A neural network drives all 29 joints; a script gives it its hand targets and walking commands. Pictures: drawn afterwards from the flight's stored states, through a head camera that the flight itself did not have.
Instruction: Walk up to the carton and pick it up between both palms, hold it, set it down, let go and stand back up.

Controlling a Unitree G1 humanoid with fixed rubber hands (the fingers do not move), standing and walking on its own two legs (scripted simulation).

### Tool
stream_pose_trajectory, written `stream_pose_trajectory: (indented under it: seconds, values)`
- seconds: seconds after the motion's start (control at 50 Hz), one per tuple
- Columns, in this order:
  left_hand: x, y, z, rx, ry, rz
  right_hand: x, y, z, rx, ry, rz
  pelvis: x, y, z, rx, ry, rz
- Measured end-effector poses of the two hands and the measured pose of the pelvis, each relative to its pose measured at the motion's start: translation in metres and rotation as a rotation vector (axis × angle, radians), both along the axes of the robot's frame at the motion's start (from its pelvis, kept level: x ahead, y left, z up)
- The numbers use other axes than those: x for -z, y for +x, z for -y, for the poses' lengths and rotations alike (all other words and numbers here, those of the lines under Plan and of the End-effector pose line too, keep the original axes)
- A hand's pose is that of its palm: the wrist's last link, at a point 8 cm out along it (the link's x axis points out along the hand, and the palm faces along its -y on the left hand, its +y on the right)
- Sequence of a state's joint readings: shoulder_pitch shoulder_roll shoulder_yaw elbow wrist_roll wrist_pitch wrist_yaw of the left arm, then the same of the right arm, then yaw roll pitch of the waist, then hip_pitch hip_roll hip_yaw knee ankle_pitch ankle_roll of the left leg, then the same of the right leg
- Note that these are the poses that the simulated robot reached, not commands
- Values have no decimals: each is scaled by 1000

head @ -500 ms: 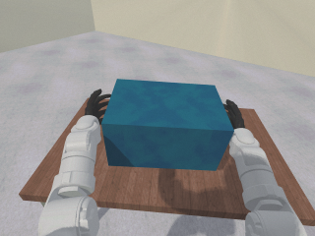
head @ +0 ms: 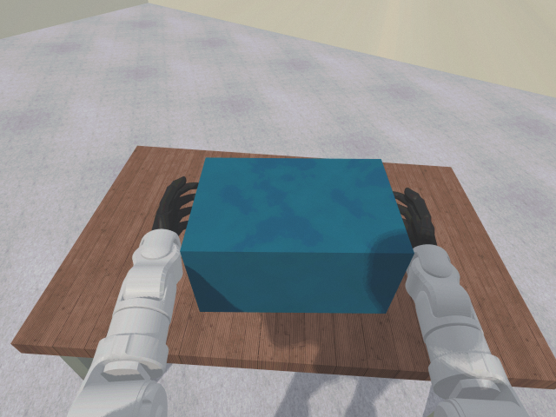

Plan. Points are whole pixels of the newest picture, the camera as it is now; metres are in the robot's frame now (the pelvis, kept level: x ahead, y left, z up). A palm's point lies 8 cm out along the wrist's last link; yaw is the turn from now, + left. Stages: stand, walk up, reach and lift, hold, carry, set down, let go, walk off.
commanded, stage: set down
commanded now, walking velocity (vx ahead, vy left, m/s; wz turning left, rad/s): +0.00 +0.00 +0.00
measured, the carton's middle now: (293, 233) +0.39 -0.02 +0.09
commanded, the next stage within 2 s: none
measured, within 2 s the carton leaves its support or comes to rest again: neither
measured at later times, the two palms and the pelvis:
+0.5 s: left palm (170, 244) +0.37 +0.17 +0.08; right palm (416, 257) +0.35 -0.20 +0.09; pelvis +0.00 +0.00 +0.00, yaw +0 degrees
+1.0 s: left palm (180, 239) +0.41 +0.17 +0.05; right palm (408, 253) +0.38 -0.21 +0.06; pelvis +0.03 +0.00 +0.00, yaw +0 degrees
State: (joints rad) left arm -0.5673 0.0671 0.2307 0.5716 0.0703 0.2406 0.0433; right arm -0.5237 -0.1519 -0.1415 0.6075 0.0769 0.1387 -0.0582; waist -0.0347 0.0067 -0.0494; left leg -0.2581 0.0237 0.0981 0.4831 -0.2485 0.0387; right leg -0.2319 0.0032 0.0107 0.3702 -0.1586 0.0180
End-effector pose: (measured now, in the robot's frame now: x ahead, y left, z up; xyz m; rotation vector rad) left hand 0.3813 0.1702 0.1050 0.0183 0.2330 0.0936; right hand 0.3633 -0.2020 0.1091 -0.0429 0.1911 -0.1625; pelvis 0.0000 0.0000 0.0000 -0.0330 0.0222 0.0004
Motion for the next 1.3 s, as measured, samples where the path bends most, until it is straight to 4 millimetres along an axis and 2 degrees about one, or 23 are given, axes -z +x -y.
stream_pose_trajectory:
  seconds: [0.3,0.46,0.94,1.1,1.3]
  values:
    - [-2,-11,0,-3,-21,36,0,-12,0,-3,-22,35,0,-7,1,0,1,10]
    - [21,-12,0,-8,-61,-20,21,-14,0,-12,-72,-21,0,-5,1,0,1,6]
    - [47,23,5,10,-59,3,43,15,4,9,-81,-4,0,26,-2,1,-2,-37]
    - [54,25,5,13,-57,9,50,16,5,10,-83,0,0,28,-2,2,-3,-39]
    - [73,16,8,17,-59,-19,65,6,7,15,-79,-30,0,27,-2,2,-2,-38]
